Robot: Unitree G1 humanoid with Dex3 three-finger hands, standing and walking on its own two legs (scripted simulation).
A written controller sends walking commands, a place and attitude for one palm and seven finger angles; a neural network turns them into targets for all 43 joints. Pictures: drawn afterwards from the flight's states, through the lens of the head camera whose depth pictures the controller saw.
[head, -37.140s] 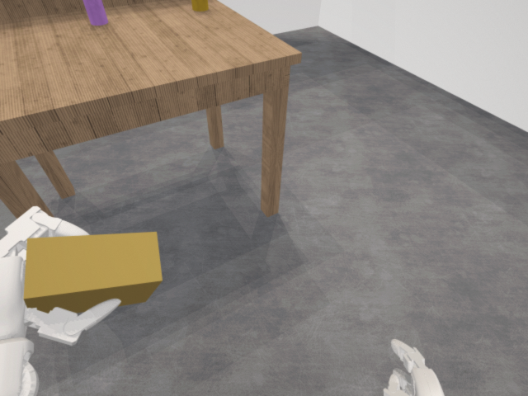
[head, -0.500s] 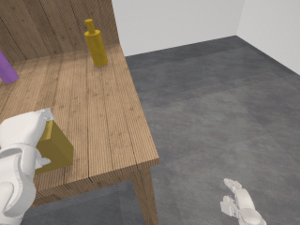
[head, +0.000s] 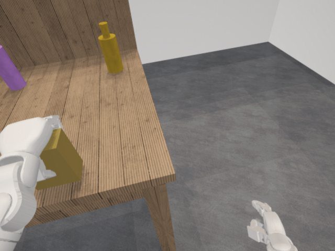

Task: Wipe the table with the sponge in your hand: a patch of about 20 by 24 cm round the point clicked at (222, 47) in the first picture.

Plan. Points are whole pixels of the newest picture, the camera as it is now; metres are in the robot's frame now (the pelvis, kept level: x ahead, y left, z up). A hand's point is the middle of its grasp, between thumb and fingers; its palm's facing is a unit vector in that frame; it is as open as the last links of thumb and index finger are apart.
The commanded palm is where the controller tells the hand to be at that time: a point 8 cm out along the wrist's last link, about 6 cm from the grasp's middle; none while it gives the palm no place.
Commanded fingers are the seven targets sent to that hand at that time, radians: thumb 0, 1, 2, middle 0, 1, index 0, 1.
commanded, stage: lift the sponge slowly off the table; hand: left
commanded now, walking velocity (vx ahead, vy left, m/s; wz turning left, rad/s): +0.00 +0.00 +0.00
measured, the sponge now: (53, 165) +0.24 +0.32 +0.10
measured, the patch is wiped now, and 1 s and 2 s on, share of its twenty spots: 1.00 1.00 1.00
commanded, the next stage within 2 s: bring the sponge back beside the body in 1.30 s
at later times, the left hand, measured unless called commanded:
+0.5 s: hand (38, 137) +0.25 +0.32 +0.18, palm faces +0.09 -0.01 -1.00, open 10.2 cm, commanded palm +0.22 +0.32 +0.26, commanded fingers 0.00 0.10 1.30 -1.20 -1.60 -1.20 -1.60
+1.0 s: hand (30, 125) +0.26 +0.33 +0.21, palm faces +0.11 +0.00 -0.99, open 10.2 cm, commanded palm +0.22 +0.33 +0.29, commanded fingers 0.00 0.10 1.30 -1.20 -1.60 -1.20 -1.60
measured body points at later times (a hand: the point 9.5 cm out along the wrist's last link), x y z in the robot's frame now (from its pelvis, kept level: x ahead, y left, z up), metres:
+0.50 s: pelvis -0.01 +0.00 +0.00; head -0.03 -0.05 +0.45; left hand +0.24 +0.32 +0.24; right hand +0.23 -0.21 -0.09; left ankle +0.00 +0.11 -0.74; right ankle -0.03 -0.11 -0.74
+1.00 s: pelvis -0.01 +0.00 +0.00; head -0.03 -0.04 +0.45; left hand +0.25 +0.32 +0.26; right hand +0.24 -0.20 -0.09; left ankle +0.00 +0.11 -0.74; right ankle -0.03 -0.11 -0.74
